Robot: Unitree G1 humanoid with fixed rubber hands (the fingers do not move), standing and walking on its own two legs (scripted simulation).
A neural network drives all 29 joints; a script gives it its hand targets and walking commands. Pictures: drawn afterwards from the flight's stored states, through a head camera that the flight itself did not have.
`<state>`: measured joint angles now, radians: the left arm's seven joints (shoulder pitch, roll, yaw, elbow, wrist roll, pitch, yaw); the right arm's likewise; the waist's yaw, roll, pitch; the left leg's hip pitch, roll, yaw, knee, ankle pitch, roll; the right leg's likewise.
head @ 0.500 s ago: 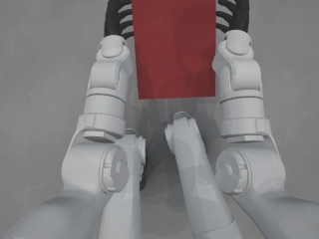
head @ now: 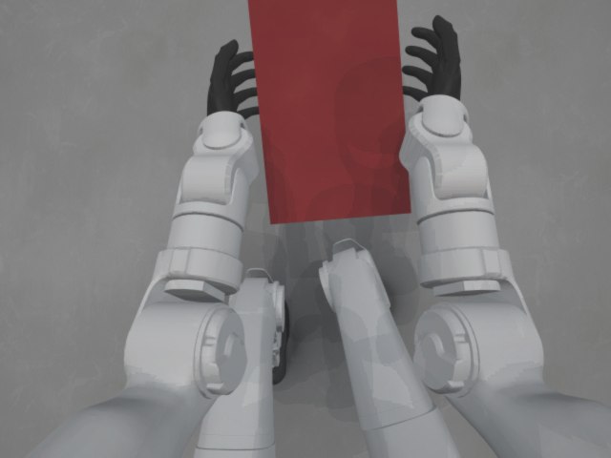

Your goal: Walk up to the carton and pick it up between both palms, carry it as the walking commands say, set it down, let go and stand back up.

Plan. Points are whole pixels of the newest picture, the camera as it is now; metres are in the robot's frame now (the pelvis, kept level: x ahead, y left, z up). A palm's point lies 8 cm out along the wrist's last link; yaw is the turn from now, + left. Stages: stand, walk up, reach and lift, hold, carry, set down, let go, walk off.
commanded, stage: reach and lift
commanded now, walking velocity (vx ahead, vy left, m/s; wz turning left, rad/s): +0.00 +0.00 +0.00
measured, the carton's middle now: (336, 115) +0.50 -0.11 -0.15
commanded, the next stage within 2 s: none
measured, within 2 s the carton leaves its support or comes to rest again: neither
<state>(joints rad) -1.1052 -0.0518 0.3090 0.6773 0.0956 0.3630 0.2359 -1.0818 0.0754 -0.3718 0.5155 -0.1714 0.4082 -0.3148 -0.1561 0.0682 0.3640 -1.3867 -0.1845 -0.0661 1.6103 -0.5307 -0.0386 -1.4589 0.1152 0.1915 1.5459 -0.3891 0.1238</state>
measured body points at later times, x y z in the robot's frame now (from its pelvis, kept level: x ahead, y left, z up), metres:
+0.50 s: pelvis +0.07 +0.00 +0.10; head +0.17 -0.02 +0.54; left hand +0.49 +0.05 +0.08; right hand +0.45 -0.19 +0.09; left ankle +0.12 +0.11 -0.53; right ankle +0.17 -0.15 -0.53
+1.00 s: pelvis +0.11 -0.01 +0.16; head +0.20 -0.03 +0.60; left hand +0.48 +0.03 +0.12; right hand +0.44 -0.21 +0.13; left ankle +0.12 +0.11 -0.53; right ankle +0.17 -0.15 -0.53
